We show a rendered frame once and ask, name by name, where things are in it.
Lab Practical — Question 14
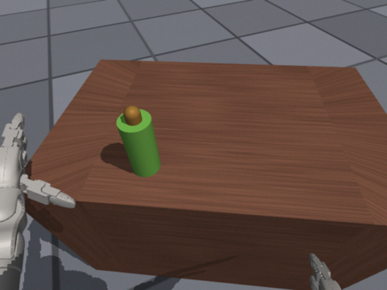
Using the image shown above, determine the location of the left robot arm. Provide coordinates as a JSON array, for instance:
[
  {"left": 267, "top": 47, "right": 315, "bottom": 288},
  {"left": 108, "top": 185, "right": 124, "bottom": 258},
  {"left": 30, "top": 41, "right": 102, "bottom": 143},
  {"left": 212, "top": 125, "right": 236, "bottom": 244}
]
[{"left": 0, "top": 187, "right": 27, "bottom": 290}]

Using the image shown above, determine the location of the right robot hand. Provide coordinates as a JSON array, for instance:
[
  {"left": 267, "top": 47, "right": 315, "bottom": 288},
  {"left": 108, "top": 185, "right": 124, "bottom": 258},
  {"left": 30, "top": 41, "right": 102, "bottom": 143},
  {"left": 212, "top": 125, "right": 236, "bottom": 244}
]
[{"left": 308, "top": 253, "right": 341, "bottom": 290}]

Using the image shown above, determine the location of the left robot hand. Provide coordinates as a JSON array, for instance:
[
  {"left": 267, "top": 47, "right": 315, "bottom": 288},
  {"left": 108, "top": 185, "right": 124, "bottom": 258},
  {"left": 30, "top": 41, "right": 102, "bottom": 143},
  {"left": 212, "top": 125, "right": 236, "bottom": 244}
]
[{"left": 0, "top": 113, "right": 76, "bottom": 208}]

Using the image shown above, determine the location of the bottle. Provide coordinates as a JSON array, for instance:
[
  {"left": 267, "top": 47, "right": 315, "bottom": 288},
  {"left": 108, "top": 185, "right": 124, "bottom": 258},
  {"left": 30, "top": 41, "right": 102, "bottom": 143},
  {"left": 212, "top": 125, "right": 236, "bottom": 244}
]
[{"left": 116, "top": 106, "right": 161, "bottom": 177}]

